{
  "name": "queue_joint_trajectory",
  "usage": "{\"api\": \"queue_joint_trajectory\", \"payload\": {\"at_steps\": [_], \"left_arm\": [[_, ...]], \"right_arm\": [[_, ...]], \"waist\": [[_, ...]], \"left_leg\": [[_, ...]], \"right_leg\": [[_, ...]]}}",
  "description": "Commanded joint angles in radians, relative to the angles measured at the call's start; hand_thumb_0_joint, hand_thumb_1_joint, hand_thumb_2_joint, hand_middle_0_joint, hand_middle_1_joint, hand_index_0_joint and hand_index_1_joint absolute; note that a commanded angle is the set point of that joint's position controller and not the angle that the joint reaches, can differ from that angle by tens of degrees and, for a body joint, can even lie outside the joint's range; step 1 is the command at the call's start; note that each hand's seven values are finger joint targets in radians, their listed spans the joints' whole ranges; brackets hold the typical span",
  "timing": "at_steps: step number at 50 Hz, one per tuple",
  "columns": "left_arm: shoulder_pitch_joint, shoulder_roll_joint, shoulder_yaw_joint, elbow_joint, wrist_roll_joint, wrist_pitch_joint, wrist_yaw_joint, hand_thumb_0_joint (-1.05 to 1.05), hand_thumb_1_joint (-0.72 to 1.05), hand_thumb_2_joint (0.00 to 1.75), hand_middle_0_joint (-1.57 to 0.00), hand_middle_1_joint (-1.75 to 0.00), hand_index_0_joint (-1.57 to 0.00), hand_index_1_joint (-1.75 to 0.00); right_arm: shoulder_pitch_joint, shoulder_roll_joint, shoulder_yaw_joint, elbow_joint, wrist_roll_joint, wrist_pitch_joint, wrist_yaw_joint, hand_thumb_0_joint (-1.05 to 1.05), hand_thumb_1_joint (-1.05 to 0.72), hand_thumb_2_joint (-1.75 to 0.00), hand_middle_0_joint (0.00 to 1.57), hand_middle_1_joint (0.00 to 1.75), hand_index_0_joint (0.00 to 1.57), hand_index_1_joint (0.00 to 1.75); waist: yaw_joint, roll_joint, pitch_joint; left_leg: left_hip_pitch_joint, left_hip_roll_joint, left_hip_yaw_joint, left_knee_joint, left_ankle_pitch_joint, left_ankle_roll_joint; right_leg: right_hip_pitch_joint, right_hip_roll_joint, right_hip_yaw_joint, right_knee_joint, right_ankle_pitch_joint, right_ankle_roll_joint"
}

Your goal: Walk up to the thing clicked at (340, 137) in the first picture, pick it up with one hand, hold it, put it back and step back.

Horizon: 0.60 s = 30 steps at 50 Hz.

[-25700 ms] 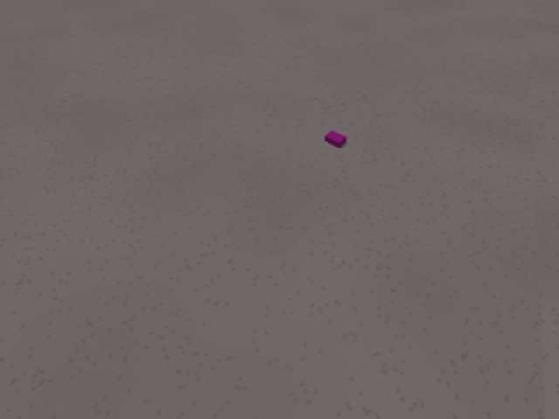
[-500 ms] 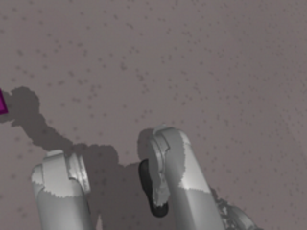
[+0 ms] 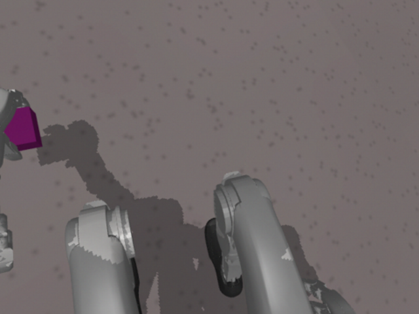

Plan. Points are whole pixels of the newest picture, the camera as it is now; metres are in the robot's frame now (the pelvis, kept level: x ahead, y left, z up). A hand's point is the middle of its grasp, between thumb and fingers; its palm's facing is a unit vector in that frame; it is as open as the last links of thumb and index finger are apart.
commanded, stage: lift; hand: left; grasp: from above
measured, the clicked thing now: (5, 132) +0.48 +0.32 -0.19
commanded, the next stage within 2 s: hold in 1.56 s
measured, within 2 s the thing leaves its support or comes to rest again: neither
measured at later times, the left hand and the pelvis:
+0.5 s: hand out of the picture +0.40 +0.32 -0.01, palm faces -0.45 -0.11 -0.88, open 10.0 cm; pelvis +0.00 +0.01 +0.10, yaw +3 degrees
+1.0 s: hand out of the picture +0.34 +0.28 +0.20, palm faces -0.46 -0.15 -0.88, open 10.0 cm; pelvis +0.02 +0.00 +0.28, yaw +6 degrees
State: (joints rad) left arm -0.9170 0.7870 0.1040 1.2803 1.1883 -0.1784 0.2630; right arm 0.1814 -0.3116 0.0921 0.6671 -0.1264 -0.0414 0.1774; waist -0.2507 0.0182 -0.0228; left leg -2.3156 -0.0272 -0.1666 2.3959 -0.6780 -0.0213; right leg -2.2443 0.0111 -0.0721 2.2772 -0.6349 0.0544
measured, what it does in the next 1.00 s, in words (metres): rises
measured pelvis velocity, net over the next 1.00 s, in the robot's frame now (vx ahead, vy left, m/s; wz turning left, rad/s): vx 0.02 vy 0.00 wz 0.11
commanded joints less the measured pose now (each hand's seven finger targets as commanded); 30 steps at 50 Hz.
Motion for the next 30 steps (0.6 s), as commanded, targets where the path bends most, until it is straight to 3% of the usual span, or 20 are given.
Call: {"api": "queue_joint_trajectory", "payload": {"at_steps": [1,5,7,8,10,12,16,20,22,23,25,28,30], "left_arm": [[-0.305,0.302,0.045,-0.263,-0.055,0.019,0.004,0.00,0.95,0.48,-1.23,-0.46,-1.26,-0.42],[-0.272,0.272,0.033,-0.327,-0.071,0.029,-0.042,0.00,0.91,0.50,-1.21,-0.44,-1.23,-0.41],[-0.243,0.268,0.036,-0.377,-0.072,0.028,-0.062,0.00,0.89,0.51,-1.20,-0.44,-1.22,-0.41],[-0.230,0.263,0.042,-0.386,-0.079,0.028,-0.069,0.00,0.91,0.52,-1.21,-0.44,-1.23,-0.41],[-0.208,0.234,0.025,-0.427,-0.092,0.028,-0.088,0.00,0.90,0.55,-1.21,-0.45,-1.23,-0.43],[-0.182,0.236,0.036,-0.459,-0.098,0.033,-0.099,0.00,0.89,0.55,-1.19,-0.46,-1.22,-0.44],[-0.110,0.186,0.009,-0.512,-0.118,0.046,-0.121,0.00,0.87,0.59,-1.18,-0.49,-1.20,-0.47],[-0.072,0.130,-0.025,-0.597,-0.157,0.059,-0.147,0.00,0.85,0.57,-1.16,-0.49,-1.18,-0.46],[-0.045,0.144,-0.013,-0.641,-0.170,0.070,-0.155,0.00,0.85,0.54,-1.14,-0.49,-1.17,-0.46],[-0.023,0.107,-0.036,-0.662,-0.181,0.076,-0.161,0.00,0.84,0.54,-1.13,-0.50,-1.16,-0.47],[-0.012,0.110,-0.031,-0.712,-0.186,0.088,-0.159,0.00,0.84,0.58,-1.13,-0.51,-1.15,-0.49],[0.028,0.085,-0.035,-0.775,-0.199,0.103,-0.159,0.00,0.84,0.57,-1.15,-0.47,-1.17,-0.46],[0.052,0.109,-0.021,-0.803,-0.196,0.114,-0.159,0.00,0.83,0.58,-1.14,-0.48,-1.16,-0.46]], "right_arm": [[0.211,-0.252,-0.113,-0.021,0.027,0.010,-0.030,0.00,-0.90,-0.90,0.20,0.30,0.20,0.30],[0.215,-0.242,-0.129,-0.028,0.041,0.034,-0.047,0.00,-0.90,-0.90,0.20,0.30,0.20,0.30],[0.210,-0.237,-0.146,-0.030,0.055,0.044,-0.055,0.00,-0.90,-0.90,0.20,0.30,0.20,0.30],[0.209,-0.245,-0.154,-0.031,0.059,0.047,-0.061,0.00,-0.90,-0.90,0.20,0.30,0.20,0.30],[0.209,-0.230,-0.156,-0.042,0.067,0.053,-0.067,0.00,-0.90,-0.90,0.20,0.30,0.20,0.30],[0.201,-0.230,-0.165,-0.051,0.076,0.061,-0.074,0.00,-0.90,-0.90,0.20,0.30,0.20,0.30],[0.190,-0.207,-0.167,-0.069,0.092,0.069,-0.085,0.00,-0.90,-0.90,0.20,0.30,0.20,0.30],[0.167,-0.195,-0.175,-0.086,0.107,0.072,-0.103,0.00,-0.90,-0.90,0.20,0.30,0.20,0.30],[0.151,-0.199,-0.178,-0.092,0.116,0.071,-0.114,0.00,-0.89,-0.90,0.20,0.30,0.20,0.30],[0.145,-0.194,-0.182,-0.101,0.118,0.071,-0.118,0.00,-0.89,-0.90,0.20,0.30,0.20,0.30],[0.135,-0.186,-0.182,-0.106,0.124,0.072,-0.130,0.00,-0.89,-0.90,0.20,0.30,0.20,0.30],[0.125,-0.168,-0.181,-0.099,0.130,0.070,-0.146,0.00,-0.89,-0.90,0.20,0.30,0.20,0.30],[0.120,-0.163,-0.181,-0.100,0.135,0.071,-0.158,0.00,-0.89,-0.90,0.20,0.30,0.20,0.30]], "waist": [[0.030,0.340,-0.832],[0.035,0.301,-0.808],[0.066,0.313,-0.844],[0.068,0.313,-0.805],[0.069,0.298,-0.815],[0.083,0.310,-0.813],[0.102,0.280,-0.833],[0.099,0.258,-0.788],[0.120,0.276,-0.804],[0.117,0.277,-0.803],[0.117,0.249,-0.806],[0.123,0.243,-0.798],[0.136,0.235,-0.814]], "left_leg": [[0.585,0.007,0.124,-0.314,0.194,0.041],[0.589,0.005,0.134,-0.331,0.219,0.046],[0.633,0.005,0.133,-0.366,0.221,0.043],[0.626,-0.001,0.127,-0.380,0.201,0.041],[0.667,0.006,0.122,-0.416,0.196,0.042],[0.702,0.008,0.109,-0.453,0.186,0.041],[0.738,0.013,0.100,-0.530,0.146,0.050],[0.775,0.018,0.090,-0.614,0.087,0.053],[0.842,0.023,0.063,-0.672,0.081,0.046],[0.871,0.026,0.058,-0.695,0.081,0.043],[0.898,0.026,0.066,-0.721,0.073,0.046],[0.957,0.025,0.087,-0.765,0.128,0.045],[1.020,0.028,0.087,-0.802,0.161,0.043]], "right_leg": [[0.440,0.028,-0.072,-0.252,0.193,-0.094],[0.468,0.024,-0.059,-0.291,0.214,-0.095],[0.463,0.021,-0.051,-0.299,0.208,-0.099],[0.429,0.016,-0.052,-0.308,0.185,-0.104],[0.453,0.017,-0.050,-0.330,0.185,-0.100],[0.447,0.011,-0.048,-0.342,0.179,-0.099],[0.508,0.016,-0.042,-0.388,0.173,-0.087],[0.554,0.016,-0.036,-0.458,0.138,-0.082],[0.571,0.017,-0.039,-0.463,0.140,-0.082],[0.581,0.018,-0.040,-0.478,0.142,-0.081],[0.631,0.019,-0.034,-0.523,0.140,-0.079],[0.706,0.013,-0.019,-0.590,0.172,-0.075],[0.751,0.013,-0.013,-0.628,0.188,-0.074]]}}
